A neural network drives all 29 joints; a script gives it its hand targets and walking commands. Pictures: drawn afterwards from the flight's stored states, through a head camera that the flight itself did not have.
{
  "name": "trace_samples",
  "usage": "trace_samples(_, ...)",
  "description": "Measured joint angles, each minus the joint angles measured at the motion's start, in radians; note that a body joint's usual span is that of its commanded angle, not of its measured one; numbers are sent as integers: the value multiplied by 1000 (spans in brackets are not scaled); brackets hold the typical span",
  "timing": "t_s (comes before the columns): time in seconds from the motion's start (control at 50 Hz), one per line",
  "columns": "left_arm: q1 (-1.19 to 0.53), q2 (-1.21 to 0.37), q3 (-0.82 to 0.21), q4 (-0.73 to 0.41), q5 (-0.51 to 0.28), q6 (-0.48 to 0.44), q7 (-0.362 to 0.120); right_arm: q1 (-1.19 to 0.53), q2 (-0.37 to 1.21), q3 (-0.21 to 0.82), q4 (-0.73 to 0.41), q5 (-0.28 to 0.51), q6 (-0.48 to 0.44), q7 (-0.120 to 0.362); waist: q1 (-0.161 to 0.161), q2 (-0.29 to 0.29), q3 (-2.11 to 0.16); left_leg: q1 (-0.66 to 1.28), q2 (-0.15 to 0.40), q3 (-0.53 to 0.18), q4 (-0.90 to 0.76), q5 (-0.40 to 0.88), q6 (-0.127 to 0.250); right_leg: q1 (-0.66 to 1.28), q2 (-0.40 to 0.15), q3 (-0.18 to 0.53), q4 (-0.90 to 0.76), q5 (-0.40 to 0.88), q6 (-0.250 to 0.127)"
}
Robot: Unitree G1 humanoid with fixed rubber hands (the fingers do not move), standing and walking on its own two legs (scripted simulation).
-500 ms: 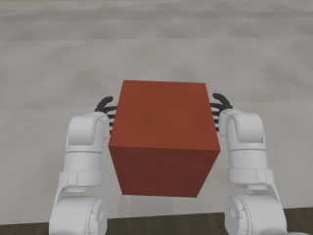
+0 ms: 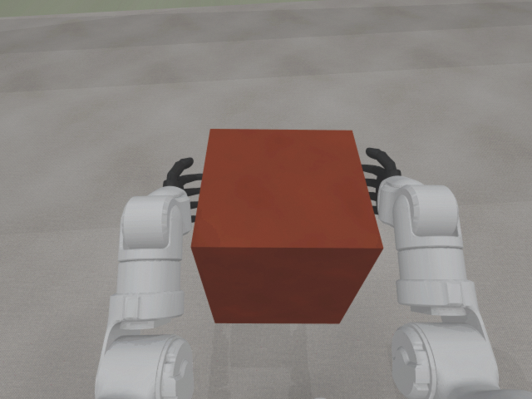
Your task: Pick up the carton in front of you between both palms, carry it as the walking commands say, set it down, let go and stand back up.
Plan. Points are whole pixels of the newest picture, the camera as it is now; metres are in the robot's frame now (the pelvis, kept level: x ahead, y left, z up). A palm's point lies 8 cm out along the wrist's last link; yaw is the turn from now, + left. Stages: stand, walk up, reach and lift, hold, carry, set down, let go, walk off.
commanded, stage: carry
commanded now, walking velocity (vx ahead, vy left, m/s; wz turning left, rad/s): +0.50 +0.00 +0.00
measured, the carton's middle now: (279, 232) +0.36 -0.01 +0.05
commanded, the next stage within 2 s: none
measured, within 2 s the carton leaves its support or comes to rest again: neither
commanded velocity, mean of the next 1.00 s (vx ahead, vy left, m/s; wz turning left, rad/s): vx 0.50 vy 0.00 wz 0.00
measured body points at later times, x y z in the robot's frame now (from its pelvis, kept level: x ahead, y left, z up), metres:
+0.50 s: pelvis +0.31 +0.03 +0.00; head +0.32 +0.03 +0.45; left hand +0.67 +0.18 +0.11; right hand +0.67 -0.13 +0.12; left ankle +0.41 +0.10 -0.72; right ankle +0.12 -0.06 -0.67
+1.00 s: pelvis +0.61 -0.02 +0.01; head +0.59 -0.02 +0.46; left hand +0.89 +0.13 +0.09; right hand +0.90 -0.17 +0.09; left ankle +0.44 +0.10 -0.67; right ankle +0.69 -0.10 -0.72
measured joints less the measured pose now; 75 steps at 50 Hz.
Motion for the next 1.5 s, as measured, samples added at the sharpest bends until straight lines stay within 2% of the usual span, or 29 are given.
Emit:
trace_samples(0.02,6,1,-3,17,-1,0,0,5,0,1,15,-1,2,0,14,-5,6,-64,5,-6,94,17,0,7,2,2,18,-15,-2)
trace_samples(0.06,33,6,-11,21,-13,6,0,20,12,3,21,-13,13,0,34,-13,24,-183,27,-13,163,72,-4,40,5,7,16,-44,-11)
trace_samples(0.18,76,16,-19,-46,-46,-7,2,49,48,1,-66,-47,23,0,66,-15,75,-443,113,-24,32,195,-27,154,8,22,-46,-103,-13)
trace_samples(0.3,77,6,-15,-102,-52,-26,3,81,64,-7,-164,-55,15,0,68,-15,64,-514,140,7,-201,348,-40,287,2,45,-105,-184,12)
trace_samples(0.36,64,3,-17,-112,-49,-23,4,81,59,-10,-188,-50,21,0,63,-15,42,-463,123,39,-388,449,-31,365,-3,57,-133,-234,31)
trace_samples(0.42,49,5,-17,-92,-43,-12,3,67,52,-15,-165,-45,27,0,54,-19,11,-349,83,95,-606,533,-11,439,-14,65,-120,-307,57)
trace_samples(0.44,48,9,-15,-82,-43,-7,3,58,51,-14,-142,-46,28,0,48,-17,1,-292,72,118,-672,562,-4,448,-16,68,-68,-337,66)
trace_samples(0.46,44,19,-15,-67,-46,-4,2,51,56,-13,-117,-49,22,0,36,-31,-8,-263,59,131,-679,531,23,428,-30,68,28,-363,77)
trace_samples(0.5,39,36,-7,-34,-51,-4,-3,38,64,-6,-66,-60,8,0,21,-55,-3,-255,49,147,-617,449,49,312,-38,103,328,-368,101)
trace_samples(0.54,57,36,-6,-20,-51,4,-5,55,70,0,-46,-65,10,0,13,-44,8,-213,54,147,-627,412,47,192,-31,110,534,-343,102)
trace_samples(0.58,82,21,-9,-32,-42,14,-4,95,76,0,-69,-62,19,0,10,-34,19,-154,58,144,-682,408,40,96,-49,95,569,-288,108)
trace_samples(0.66,153,-24,-13,-124,-20,17,-4,186,106,-15,-182,-60,24,0,4,-23,34,-41,64,132,-794,401,39,-27,-99,78,404,-218,136)
trace_samples(0.76,292,-89,-24,-305,1,-1,-6,313,165,-23,-353,-70,8,17,6,-25,17,91,70,117,-877,354,16,-83,-134,54,173,-96,161)
trace_samples(0.84,408,-119,-43,-418,16,-5,-14,412,193,11,-446,-87,3,36,12,-26,-22,202,76,111,-905,281,-10,-56,-125,14,25,10,152)
trace_samples(0.9,460,-104,-72,-445,19,9,-23,454,179,55,-464,-95,20,41,10,-19,-53,274,83,102,-875,195,-37,9,-105,-30,-91,62,134)
trace_samples(0.92,467,-102,-76,-447,20,17,-26,464,177,62,-469,-97,28,41,9,-15,-61,285,89,96,-829,151,-47,46,-96,-51,-130,64,126)
trace_samples(0.94,470,-102,-82,-439,22,19,-29,471,173,63,-473,-99,35,41,10,-3,-68,275,104,90,-745,97,-55,71,-87,-67,-137,75,96)
trace_samples(0.96,469,-102,-90,-418,25,15,-31,477,169,58,-469,-100,40,41,14,18,-73,227,129,82,-605,86,-57,71,-78,-83,-93,55,66)
trace_samples(0.98,467,-102,-97,-395,27,14,-33,486,166,52,-463,-101,45,41,20,24,-75,156,133,58,-437,87,-56,74,-77,-91,-58,19,50)
trace_samples(1.02,473,-101,-105,-369,29,23,-33,502,166,49,-451,-104,56,41,24,14,-70,6,117,30,-157,95,-43,108,-84,-95,-55,-32,43)
trace_samples(1.06,495,-99,-107,-368,28,29,-34,514,169,58,-441,-108,62,42,27,5,-65,-115,122,36,-51,149,-36,162,-85,-93,-102,-39,57)
trace_samples(1.12,524,-95,-107,-382,24,24,-34,524,166,78,-435,-109,57,42,32,-4,-63,-237,150,53,-122,240,-46,249,-81,-86,-188,-43,59)
trace_samples(1.22,544,-93,-109,-418,18,10,-36,536,165,98,-463,-109,45,42,33,-13,-74,-325,181,76,-384,384,-75,389,-79,-72,-303,-67,77)
trace_samples(1.34,531,-94,-118,-466,18,26,-36,537,165,95,-523,-104,59,42,27,-16,-92,-305,167,127,-600,496,-66,538,-86,-64,-334,-172,122)
trace_samples(1.4,516,-96,-115,-468,23,43,-36,526,166,87,-524,-101,70,42,30,-27,-98,-234,142,174,-680,481,-47,591,-104,-51,-270,-273,156)
trace_samples(1.42,509,-94,-110,-467,25,47,-37,516,167,86,-513,-101,70,42,28,-39,-97,-209,129,191,-688,500,-22,587,-122,-42,-201,-325,166)
trace_samples(1.44,503,-89,-101,-457,25,49,-37,506,169,90,-488,-102,60,42,21,-64,-94,-213,117,207,-645,490,5,545,-155,-30,-77,-345,168)
trace_samples(1.46,500,-82,-92,-445,24,50,-37,494,171,93,-457,-105,53,42,13,-72,-88,-215,114,216,-607,452,21,473,-165,2,92,-338,163)
trace_samples(1.5,499,-77,-82,-424,22,55,-37,484,173,97,-420,-110,50,42,5,-61,-64,-186,120,221,-605,396,32,306,-140,63,411,-329,146)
